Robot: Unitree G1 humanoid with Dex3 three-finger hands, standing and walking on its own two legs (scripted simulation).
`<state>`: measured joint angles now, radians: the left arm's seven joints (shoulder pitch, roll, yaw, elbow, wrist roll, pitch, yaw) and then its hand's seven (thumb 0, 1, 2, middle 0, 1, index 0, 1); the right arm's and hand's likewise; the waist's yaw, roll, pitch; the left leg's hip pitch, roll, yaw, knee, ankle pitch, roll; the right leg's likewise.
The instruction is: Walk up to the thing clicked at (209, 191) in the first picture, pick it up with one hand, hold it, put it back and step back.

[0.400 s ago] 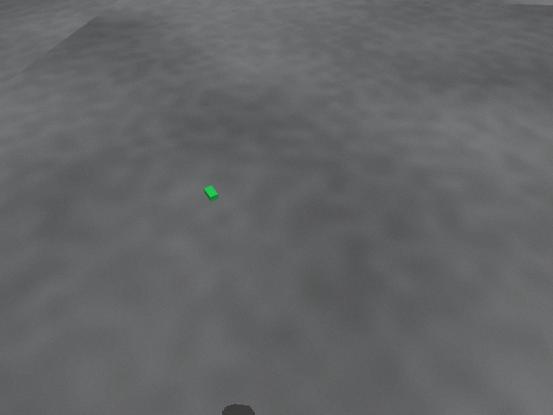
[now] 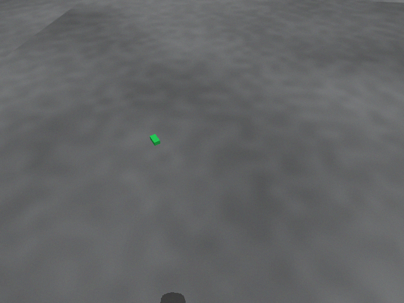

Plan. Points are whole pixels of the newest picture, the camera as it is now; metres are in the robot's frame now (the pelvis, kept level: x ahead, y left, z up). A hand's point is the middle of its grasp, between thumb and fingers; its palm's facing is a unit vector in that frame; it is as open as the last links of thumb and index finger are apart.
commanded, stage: stand
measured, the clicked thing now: (155, 139) +1.30 +0.36 -0.77
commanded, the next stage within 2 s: walk up in 0.72 s
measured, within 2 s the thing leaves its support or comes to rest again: neither
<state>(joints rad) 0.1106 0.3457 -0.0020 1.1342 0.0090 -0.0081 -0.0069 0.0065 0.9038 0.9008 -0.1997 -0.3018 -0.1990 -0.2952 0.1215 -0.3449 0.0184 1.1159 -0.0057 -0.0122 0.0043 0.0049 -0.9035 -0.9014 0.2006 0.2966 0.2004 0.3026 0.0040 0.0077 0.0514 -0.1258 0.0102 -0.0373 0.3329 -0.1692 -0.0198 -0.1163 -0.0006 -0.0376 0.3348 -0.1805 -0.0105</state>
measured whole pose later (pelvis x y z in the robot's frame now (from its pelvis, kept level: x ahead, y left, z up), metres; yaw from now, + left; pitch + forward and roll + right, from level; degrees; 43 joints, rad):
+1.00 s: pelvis +0.00 -0.03 -0.01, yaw +15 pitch +0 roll +2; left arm 0.04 0.38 0.08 0.86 0.03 0.04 -0.03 0.01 0.90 0.90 -0.20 -0.30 -0.20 -0.30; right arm 0.24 -0.39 -0.07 0.92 -0.03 0.04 -0.01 0.01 -0.90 -0.90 0.20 0.30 0.20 0.30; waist 0.00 -0.04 0.15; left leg -0.43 -0.03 -0.03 0.87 -0.40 0.00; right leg -0.20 -0.05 -0.16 0.51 -0.31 -0.06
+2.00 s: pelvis -0.01 -0.06 -0.04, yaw +53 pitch -2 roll +3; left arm 0.32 0.49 0.09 0.77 0.03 0.01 -0.01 0.01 0.90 0.90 -0.20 -0.30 -0.20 -0.30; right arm 0.27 -0.41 -0.07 0.79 -0.03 0.02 0.04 0.01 -0.90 -0.90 0.20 0.30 0.20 0.30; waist 0.06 -0.06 0.11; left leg -0.32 -0.04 0.01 0.71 -0.35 -0.01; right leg -0.38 -0.23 -0.12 0.89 -0.49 0.00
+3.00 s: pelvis +0.01 -0.04 -0.01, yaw +64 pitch -2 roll +0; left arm 0.12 0.37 -0.01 1.05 -0.01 -0.01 -0.01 0.01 0.90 0.90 -0.20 -0.30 -0.20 -0.30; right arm 0.09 -0.36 0.01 1.04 0.00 -0.02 0.00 0.01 -0.90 -0.90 0.20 0.30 0.20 0.30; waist 0.02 0.00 0.07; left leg -0.20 0.00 -0.05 0.51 -0.28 -0.02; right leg -0.20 -0.06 -0.06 0.50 -0.26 0.03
